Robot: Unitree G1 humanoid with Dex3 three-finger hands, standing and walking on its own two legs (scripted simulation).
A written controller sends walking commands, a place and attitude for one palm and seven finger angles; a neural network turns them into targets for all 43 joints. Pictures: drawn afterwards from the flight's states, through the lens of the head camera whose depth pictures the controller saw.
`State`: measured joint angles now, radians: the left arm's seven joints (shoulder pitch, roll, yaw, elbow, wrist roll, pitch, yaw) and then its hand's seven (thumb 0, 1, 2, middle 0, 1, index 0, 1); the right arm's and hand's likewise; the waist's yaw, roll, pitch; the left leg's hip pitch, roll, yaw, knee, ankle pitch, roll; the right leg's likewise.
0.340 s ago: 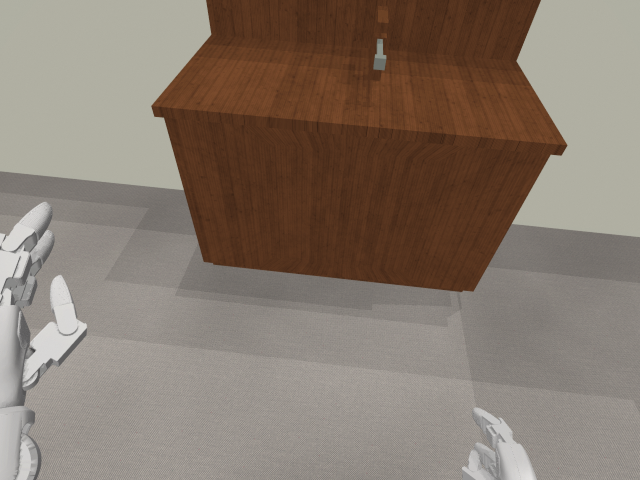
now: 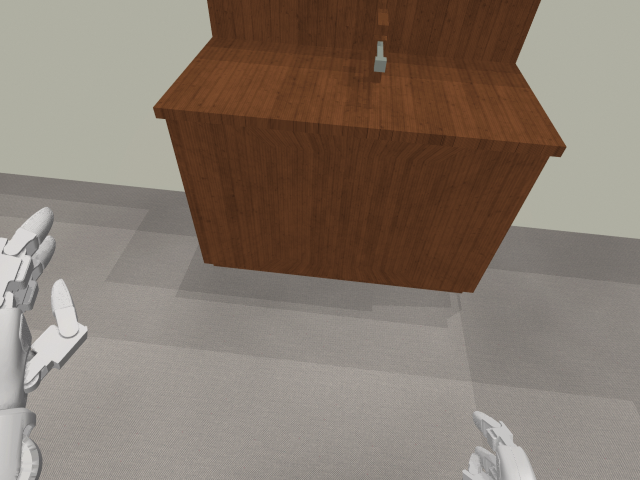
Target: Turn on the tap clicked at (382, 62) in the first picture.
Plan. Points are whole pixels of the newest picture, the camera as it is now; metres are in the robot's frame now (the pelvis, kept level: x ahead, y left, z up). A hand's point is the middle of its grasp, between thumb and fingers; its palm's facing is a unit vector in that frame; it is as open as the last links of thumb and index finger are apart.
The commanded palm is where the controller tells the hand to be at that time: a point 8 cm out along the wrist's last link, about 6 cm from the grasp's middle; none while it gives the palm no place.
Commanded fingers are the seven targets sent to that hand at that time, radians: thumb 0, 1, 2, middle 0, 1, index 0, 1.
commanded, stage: look at it before walking up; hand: left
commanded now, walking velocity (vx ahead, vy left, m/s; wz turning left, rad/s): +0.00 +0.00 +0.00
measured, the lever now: (380, 64) +1.03 -0.09 +0.09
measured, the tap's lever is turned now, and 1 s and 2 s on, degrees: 0 0 0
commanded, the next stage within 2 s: walk to a spot facing it in 0.06 s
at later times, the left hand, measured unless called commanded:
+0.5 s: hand (151, 302) +0.25 +0.19 +0.15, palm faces +0.37 -0.85 -0.37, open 7.4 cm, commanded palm +0.20 +0.23 +0.18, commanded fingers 0.00 0.90 0.90 -0.20 -0.30 -0.20 -0.30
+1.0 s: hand (210, 197) +0.40 +0.17 +0.16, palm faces +0.25 -0.90 -0.34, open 7.4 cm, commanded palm +0.36 +0.21 +0.18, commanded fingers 0.00 0.90 0.90 -0.20 -0.30 -0.20 -0.30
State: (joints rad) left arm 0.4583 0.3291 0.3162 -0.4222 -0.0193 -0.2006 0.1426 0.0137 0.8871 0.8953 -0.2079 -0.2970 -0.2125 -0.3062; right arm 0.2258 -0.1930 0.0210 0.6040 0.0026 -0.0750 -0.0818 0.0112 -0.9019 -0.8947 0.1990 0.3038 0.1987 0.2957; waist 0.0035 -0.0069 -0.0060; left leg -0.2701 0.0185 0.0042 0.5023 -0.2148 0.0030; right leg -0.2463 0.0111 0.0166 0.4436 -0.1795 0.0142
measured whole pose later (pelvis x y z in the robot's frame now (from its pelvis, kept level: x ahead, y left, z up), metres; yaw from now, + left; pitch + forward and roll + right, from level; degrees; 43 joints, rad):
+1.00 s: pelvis +0.14 -0.03 -0.01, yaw -13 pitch -1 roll +1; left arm 0.47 0.37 0.37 -0.48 -0.03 -0.23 0.16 0.01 0.89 0.90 -0.21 -0.30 -0.21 -0.31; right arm 0.22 -0.18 0.00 0.61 0.00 -0.06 -0.08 0.01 -0.90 -0.90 0.20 0.30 0.20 0.30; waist 0.02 -0.07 0.00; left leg -0.30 0.06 0.20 0.59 -0.27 0.04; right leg -0.27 0.03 0.02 0.91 -0.50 -0.03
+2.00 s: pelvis +0.26 -0.13 +0.00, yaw -22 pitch -3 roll +0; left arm 0.37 0.34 0.33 -0.40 0.00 -0.20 0.16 0.01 0.89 0.90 -0.21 -0.30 -0.21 -0.31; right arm 0.26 -0.15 0.03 0.62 0.00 -0.08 -0.07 0.01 -0.90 -0.89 0.20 0.30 0.20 0.30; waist -0.01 -0.01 -0.02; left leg -0.21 0.07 0.10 0.51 -0.25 0.01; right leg -0.42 0.01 -0.07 0.97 -0.41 -0.03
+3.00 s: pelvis +0.44 -0.31 -0.02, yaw -23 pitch -1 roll +0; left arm 0.42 0.35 0.36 -0.45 -0.01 -0.22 0.15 0.01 0.89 0.90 -0.21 -0.30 -0.21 -0.31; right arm 0.20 -0.17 0.02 0.66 0.01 -0.08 -0.05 0.01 -0.90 -0.89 0.20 0.30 0.20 0.30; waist 0.02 0.07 0.06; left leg -0.33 0.08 0.06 0.91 -0.47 -0.01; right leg -0.34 -0.05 -0.17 0.65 -0.27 -0.04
